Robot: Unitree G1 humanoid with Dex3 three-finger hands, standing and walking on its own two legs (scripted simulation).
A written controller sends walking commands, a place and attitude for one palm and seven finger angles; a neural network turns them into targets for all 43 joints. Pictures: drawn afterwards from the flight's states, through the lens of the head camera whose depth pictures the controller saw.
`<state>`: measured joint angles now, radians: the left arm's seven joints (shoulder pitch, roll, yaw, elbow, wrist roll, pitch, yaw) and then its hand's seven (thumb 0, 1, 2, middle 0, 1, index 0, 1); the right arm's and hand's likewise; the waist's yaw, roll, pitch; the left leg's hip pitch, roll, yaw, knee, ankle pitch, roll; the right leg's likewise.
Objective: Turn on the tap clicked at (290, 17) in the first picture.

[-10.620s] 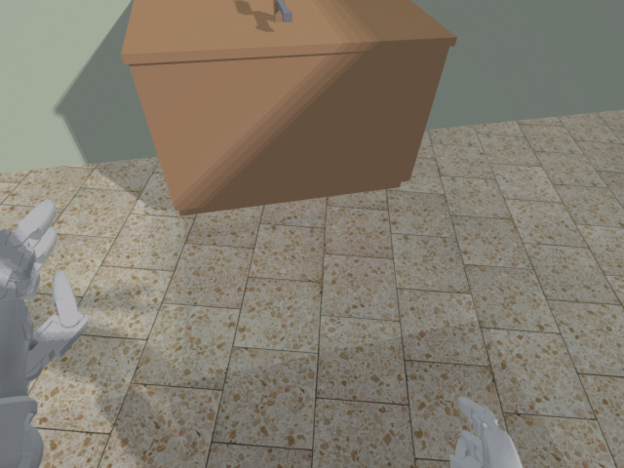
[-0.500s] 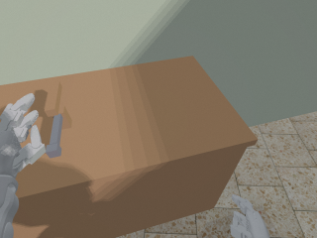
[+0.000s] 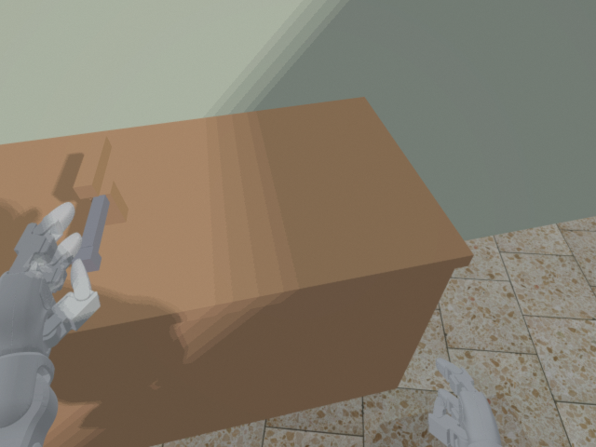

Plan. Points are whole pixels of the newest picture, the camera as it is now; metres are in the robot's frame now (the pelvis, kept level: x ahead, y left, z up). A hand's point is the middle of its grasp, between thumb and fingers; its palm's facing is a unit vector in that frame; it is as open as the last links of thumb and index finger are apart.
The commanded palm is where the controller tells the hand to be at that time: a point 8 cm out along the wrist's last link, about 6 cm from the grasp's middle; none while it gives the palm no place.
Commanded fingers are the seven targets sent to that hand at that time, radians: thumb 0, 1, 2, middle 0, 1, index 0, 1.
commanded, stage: turn the palm inward beside the body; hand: left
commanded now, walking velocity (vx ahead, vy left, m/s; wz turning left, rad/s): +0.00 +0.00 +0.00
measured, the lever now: (86, 259) +0.33 +0.36 +0.07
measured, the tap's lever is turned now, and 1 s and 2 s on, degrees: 0 0 0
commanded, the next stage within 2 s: reach beside the lever's end, fingers flat in 1.48 s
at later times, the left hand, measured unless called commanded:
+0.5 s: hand (85, 316) +0.20 +0.25 +0.15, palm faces +0.44 -0.88 -0.20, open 7.4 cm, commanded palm +0.15 +0.29 +0.16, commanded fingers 0.00 0.90 0.90 -0.20 -0.30 -0.20 -0.30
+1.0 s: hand (90, 355) +0.17 +0.23 +0.13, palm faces +0.47 -0.87 -0.14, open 7.4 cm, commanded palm +0.12 +0.28 +0.14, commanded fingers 0.00 0.90 0.90 -0.20 -0.30 -0.20 -0.30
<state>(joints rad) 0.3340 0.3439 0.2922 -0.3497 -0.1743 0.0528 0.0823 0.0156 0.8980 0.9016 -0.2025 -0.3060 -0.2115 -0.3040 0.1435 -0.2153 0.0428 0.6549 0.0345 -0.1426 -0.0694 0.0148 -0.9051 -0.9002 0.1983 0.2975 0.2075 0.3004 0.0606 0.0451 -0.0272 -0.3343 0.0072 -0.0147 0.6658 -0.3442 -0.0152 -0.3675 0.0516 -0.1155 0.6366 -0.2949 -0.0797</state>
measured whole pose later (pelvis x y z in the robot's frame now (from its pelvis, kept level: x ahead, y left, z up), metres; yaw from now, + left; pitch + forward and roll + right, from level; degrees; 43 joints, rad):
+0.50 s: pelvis +0.02 +0.01 +0.00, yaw +1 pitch +2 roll +1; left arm 0.51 0.27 0.27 -0.45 -0.22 -0.04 0.10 0.02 0.90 0.90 -0.20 -0.31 -0.21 -0.30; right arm 0.20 -0.24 0.03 0.63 0.04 -0.23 -0.07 0.01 -0.91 -0.90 0.20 0.30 0.21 0.30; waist 0.08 0.04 -0.08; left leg -0.34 -0.01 -0.02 0.68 -0.38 0.00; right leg -0.38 0.03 -0.12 0.67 -0.34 -0.09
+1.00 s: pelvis +0.00 +0.00 +0.00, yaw +2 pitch +0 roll +0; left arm 0.56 0.22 0.19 -0.49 -0.22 0.03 0.17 0.02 0.90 0.90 -0.20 -0.31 -0.21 -0.30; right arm 0.19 -0.24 0.05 0.65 0.04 -0.24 -0.08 0.02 -0.91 -0.90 0.20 0.30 0.21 0.30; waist 0.08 0.05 -0.05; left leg -0.35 -0.01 -0.04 0.70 -0.36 -0.01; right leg -0.37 0.03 -0.14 0.67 -0.31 -0.09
